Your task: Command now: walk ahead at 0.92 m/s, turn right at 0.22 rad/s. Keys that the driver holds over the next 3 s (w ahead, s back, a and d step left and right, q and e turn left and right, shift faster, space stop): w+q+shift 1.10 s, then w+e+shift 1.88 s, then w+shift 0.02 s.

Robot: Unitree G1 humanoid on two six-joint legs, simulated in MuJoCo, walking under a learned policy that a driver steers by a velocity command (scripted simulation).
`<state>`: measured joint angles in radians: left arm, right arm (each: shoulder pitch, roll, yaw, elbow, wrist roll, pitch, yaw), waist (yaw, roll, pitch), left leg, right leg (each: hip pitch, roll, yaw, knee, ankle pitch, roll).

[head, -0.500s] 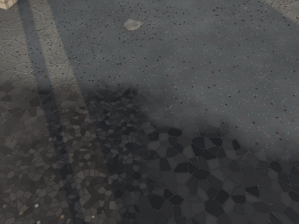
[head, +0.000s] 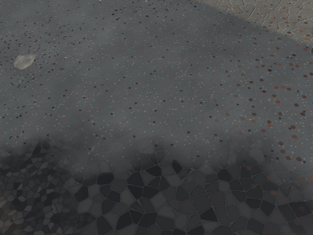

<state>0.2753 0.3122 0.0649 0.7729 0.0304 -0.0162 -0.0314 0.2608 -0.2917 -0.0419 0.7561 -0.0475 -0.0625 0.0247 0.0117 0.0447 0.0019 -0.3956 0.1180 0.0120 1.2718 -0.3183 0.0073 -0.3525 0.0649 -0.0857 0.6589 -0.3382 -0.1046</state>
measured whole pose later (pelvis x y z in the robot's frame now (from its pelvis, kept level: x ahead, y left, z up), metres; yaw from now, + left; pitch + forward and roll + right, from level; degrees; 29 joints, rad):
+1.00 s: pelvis +0.89 +0.06 +0.01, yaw +43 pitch +2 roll -3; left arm 0.47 0.34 0.06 0.87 0.03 -0.09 0.00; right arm 0.06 -0.38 -0.06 0.65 -0.03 0.00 0.08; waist 0.06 0.06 0.00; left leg -0.77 0.05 0.02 1.22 -0.15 0.10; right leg -0.02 -0.01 -0.18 0.33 -0.34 0.04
